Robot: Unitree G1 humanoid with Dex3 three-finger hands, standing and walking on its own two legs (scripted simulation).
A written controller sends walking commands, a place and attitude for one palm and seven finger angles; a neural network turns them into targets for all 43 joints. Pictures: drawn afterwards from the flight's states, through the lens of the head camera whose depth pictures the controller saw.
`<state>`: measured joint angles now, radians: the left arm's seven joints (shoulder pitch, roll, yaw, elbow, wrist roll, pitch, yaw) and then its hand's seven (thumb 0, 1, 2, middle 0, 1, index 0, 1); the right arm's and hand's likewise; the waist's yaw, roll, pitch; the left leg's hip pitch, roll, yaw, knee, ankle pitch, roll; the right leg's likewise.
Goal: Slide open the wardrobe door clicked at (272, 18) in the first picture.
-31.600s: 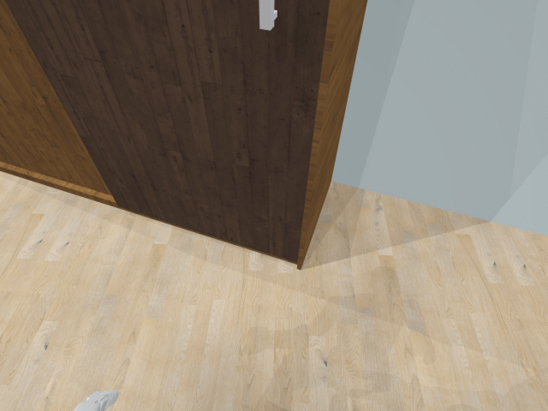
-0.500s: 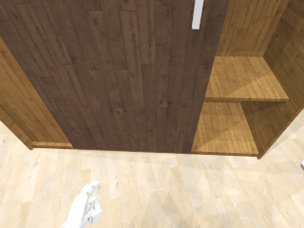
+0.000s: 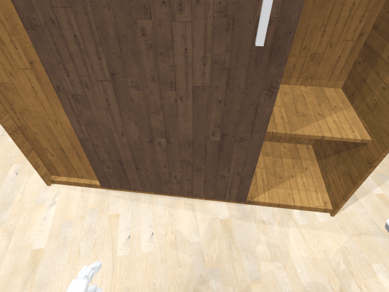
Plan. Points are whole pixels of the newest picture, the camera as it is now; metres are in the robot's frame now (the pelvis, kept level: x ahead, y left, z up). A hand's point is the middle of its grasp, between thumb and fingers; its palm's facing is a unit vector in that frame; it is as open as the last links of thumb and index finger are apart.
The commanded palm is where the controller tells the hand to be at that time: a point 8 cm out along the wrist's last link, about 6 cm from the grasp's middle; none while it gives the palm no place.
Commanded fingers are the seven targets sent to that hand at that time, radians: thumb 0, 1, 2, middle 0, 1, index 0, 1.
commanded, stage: stop stepping back and stand still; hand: right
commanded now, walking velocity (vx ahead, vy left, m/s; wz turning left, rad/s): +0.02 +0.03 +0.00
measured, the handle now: (263, 16) +0.75 -0.14 +0.27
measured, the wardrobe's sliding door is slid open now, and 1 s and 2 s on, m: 0.49 0.49 0.49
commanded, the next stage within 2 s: let the arm hang, fingers relaxed in 1.08 s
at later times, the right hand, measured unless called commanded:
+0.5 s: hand out of the picture +0.23 -0.30 +0.15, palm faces +0.41 +0.81 -0.41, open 7.4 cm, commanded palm +0.16 -0.33 +0.18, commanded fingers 0.00 -0.90 -0.90 0.20 0.30 0.20 0.30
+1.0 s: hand out of the picture +0.20 -0.32 +0.15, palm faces +0.44 +0.80 -0.40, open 7.4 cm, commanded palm +0.13 -0.35 +0.18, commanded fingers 0.00 -0.90 -0.90 0.20 0.30 0.20 0.30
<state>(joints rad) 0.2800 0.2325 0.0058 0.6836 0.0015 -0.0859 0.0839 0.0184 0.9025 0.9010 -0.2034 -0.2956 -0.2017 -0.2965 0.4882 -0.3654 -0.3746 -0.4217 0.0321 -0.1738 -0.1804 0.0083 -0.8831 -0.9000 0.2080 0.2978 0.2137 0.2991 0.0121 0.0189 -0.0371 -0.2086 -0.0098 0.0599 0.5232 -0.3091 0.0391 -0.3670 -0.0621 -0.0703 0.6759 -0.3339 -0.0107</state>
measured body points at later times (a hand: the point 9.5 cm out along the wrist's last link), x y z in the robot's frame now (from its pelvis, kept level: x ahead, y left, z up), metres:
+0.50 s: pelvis +0.02 -0.04 +0.00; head +0.03 -0.05 +0.45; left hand +0.20 +0.19 -0.07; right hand +0.20 -0.34 +0.17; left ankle -0.02 +0.10 -0.73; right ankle +0.04 -0.14 -0.73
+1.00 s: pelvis -0.01 -0.05 +0.00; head +0.00 -0.06 +0.45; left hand +0.15 +0.18 -0.08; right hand +0.17 -0.36 +0.17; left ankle -0.02 +0.10 -0.73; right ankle +0.04 -0.14 -0.73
